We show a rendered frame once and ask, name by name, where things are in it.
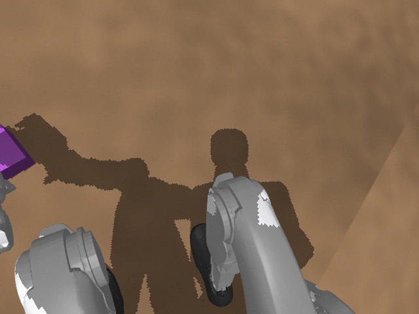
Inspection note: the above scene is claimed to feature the small box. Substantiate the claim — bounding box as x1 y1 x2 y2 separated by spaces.
0 124 35 180

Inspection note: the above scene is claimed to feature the right robot hand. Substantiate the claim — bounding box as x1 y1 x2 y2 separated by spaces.
305 279 355 314

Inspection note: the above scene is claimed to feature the left robot arm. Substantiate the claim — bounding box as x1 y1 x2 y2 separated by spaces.
0 172 14 254

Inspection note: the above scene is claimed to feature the right robot foot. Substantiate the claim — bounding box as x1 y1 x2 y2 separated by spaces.
190 223 233 307

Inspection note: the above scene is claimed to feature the left robot hand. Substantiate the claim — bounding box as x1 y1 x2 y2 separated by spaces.
5 179 16 194

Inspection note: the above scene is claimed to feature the left robot foot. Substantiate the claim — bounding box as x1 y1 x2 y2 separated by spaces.
107 268 124 314

